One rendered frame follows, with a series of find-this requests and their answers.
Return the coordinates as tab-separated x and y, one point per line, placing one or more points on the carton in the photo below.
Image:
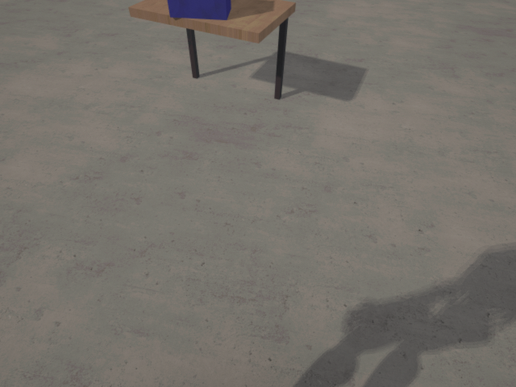
200	9

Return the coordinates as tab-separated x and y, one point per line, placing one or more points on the table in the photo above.
249	20

